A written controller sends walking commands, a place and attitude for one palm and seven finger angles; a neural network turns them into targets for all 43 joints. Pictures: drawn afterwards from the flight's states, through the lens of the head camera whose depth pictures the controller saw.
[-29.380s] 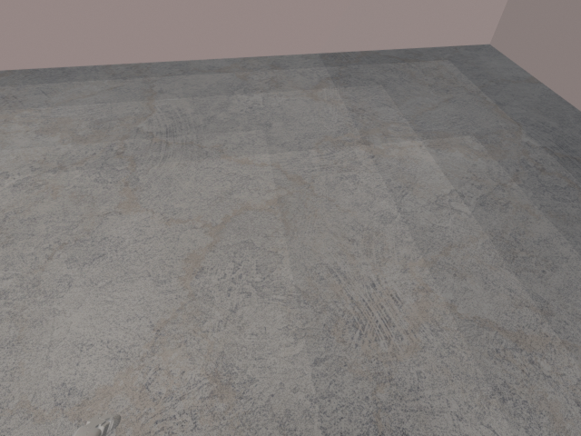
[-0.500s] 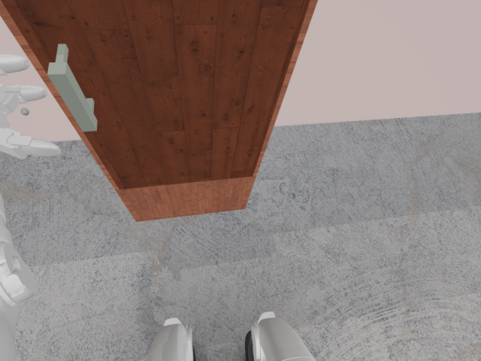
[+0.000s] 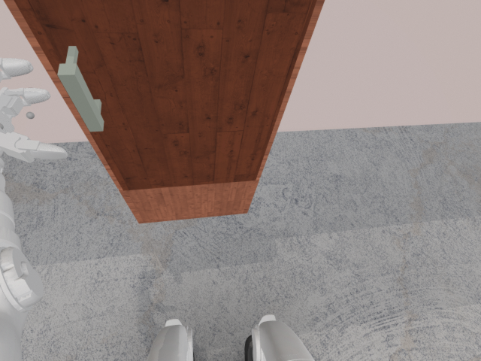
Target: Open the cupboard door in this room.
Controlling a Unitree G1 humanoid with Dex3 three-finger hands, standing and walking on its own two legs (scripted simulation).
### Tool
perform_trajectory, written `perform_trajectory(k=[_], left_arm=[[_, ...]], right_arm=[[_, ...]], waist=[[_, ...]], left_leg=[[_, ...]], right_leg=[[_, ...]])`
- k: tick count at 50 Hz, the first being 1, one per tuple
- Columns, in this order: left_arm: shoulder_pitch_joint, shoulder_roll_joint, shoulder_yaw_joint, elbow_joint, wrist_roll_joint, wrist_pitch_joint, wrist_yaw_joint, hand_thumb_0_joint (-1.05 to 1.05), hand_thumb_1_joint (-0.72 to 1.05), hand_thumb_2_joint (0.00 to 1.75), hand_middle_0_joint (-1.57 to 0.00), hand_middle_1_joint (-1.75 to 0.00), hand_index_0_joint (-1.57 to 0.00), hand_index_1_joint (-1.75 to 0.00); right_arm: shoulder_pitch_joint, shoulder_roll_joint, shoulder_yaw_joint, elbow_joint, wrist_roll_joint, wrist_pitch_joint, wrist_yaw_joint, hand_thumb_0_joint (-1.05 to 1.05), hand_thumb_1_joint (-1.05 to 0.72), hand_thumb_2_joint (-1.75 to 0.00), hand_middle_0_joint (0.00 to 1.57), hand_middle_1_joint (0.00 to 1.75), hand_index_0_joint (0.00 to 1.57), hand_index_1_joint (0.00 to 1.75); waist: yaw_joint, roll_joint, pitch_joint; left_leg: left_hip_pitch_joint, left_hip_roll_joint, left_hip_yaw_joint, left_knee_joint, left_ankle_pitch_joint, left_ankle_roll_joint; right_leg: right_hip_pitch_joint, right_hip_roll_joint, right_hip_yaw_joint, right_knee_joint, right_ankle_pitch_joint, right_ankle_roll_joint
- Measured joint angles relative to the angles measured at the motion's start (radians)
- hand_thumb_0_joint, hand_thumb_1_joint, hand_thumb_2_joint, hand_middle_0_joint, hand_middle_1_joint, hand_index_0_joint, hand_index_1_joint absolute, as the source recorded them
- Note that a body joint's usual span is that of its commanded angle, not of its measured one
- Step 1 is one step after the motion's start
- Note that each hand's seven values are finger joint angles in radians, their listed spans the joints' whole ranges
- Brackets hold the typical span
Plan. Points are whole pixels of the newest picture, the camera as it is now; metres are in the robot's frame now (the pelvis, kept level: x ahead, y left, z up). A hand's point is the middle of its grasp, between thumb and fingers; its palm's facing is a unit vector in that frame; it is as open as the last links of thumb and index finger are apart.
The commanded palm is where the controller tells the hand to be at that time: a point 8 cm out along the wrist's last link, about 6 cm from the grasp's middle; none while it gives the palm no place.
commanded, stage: move the hooked fingers beside the handle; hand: left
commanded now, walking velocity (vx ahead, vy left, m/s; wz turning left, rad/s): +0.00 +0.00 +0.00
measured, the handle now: (85, 91) +0.53 +0.23 +0.07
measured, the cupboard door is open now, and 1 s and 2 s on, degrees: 0 0 0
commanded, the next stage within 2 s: slide the fingers in behind the handle in 0.16 s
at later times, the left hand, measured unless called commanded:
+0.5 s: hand (36, 116) +0.47 +0.28 +0.08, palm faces +0.06 -1.00 +0.01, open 14.0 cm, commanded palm +0.45 +0.32 +0.07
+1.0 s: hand (61, 116) +0.48 +0.25 +0.08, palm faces +0.06 -1.00 +0.00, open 14.0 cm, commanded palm +0.45 +0.28 +0.07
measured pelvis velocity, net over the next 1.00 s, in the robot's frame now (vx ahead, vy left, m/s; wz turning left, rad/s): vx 0.00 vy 0.01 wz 0.01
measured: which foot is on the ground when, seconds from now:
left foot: down 0.00-1.00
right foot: down 0.00-1.00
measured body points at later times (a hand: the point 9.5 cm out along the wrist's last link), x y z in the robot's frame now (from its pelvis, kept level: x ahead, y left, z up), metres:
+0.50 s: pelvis +0.00 +0.01 +0.00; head +0.13 +0.04 +0.43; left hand +0.47 +0.34 +0.08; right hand +0.02 -0.27 -0.10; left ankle +0.01 +0.11 -0.67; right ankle +0.01 -0.13 -0.67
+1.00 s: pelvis +0.00 +0.01 +0.00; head +0.12 +0.04 +0.43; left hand +0.47 +0.30 +0.08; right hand +0.03 -0.26 -0.11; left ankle +0.01 +0.11 -0.67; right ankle +0.01 -0.13 -0.67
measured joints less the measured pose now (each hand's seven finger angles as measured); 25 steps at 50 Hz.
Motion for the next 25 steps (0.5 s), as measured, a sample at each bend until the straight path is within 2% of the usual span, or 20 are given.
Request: perform_trajectory(k=[4, 10, 16, 20, 25], left_arm=[[-0.02, 0.026, -0.026, 0.018, -0.01, 0.01, -0.024, -0.02, -0.49, 0.3, -0.3, -1.2, -0.3, -1.2], [-0.033, 0.015, -0.049, 0.039, -0.033, 0.033, -0.06, -0.02, -0.5, 0.3, -0.3, -1.2, -0.3, -1.2], [-0.034, 0.025, -0.015, 0.028, -0.008, 0.019, -0.035, -0.02, -0.5, 0.3, -0.3, -1.2, -0.3, -1.2], [-0.022, 0.016, -0.023, -0.002, -0.016, 0.01, -0.031, -0.02, -0.49, 0.3, -0.3, -1.2, -0.3, -1.2], [-0.025, -0.002, -0.04, 0.004, -0.029, 0.038, -0.033, -0.02, -0.5, 0.3, -0.3, -1.2, -0.3, -1.2]], right_arm=[[0.007, -0.004, 0.003, 0.008, 0.004, 0.004, -0.002, 0.0, -0.91, -0.9, 0.21, 0.3, 0.21, 0.3], [0.018, -0.009, 0.005, 0.025, 0.007, 0.008, -0.007, 0.0, -0.91, -0.9, 0.21, 0.3, 0.21, 0.3], [0.017, -0.007, 0.002, 0.02, 0.002, 0.0, -0.007, 0.0, -0.91, -0.9, 0.21, 0.3, 0.21, 0.3], [0.023, -0.006, 0.0, 0.018, 0.001, 0.004, -0.001, 0.0, -0.91, -0.9, 0.21, 0.3, 0.21, 0.3], [0.026, -0.002, 0.003, 0.023, 0.004, 0.009, 0.0, 0.0, -0.91, -0.9, 0.21, 0.3, 0.21, 0.3]], waist=[[0.005, 0.003, 0.008], [0.011, 0.005, 0.005], [-0.008, -0.001, 0.004], [-0.005, 0.0, 0.004], [-0.002, 0.004, 0.001]], left_leg=[[-0.004, -0.002, -0.007, 0.004, 0.001, -0.001], [-0.011, -0.006, -0.009, 0.0, 0.006, 0.001], [-0.032, -0.001, -0.009, 0.018, 0.001, 0.002], [-0.031, 0.0, -0.005, 0.019, -0.001, 0.004], [-0.022, -0.003, -0.004, 0.011, 0.001, 0.008]], right_leg=[[0.001, -0.001, -0.007, 0.0, 0.0, -0.001], [-0.006, -0.005, -0.009, -0.003, 0.003, 0.001], [-0.026, -0.001, -0.007, 0.011, 0.002, 0.001], [-0.025, 0.001, -0.004, 0.009, 0.003, 0.003], [-0.014, -0.002, -0.003, -0.002, 0.005, 0.007]])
